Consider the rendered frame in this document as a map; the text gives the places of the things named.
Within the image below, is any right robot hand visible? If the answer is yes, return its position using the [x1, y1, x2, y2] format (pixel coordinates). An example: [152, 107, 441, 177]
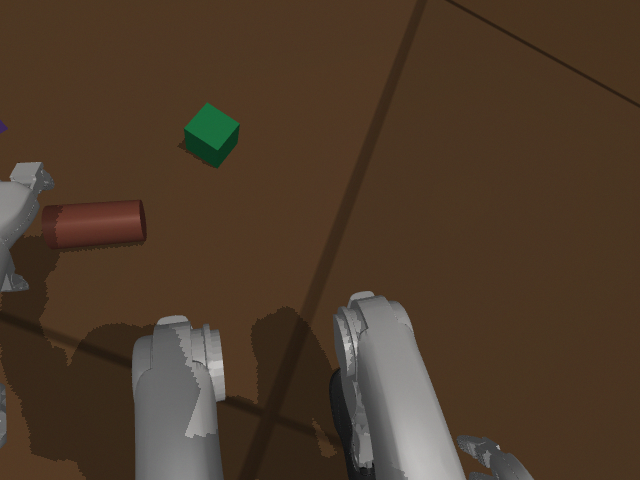
[456, 435, 534, 480]

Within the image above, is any left robot hand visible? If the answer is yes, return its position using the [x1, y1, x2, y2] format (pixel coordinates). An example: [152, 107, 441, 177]
[0, 162, 55, 292]

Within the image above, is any right robot foot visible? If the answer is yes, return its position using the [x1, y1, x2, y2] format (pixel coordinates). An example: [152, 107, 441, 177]
[329, 369, 376, 480]

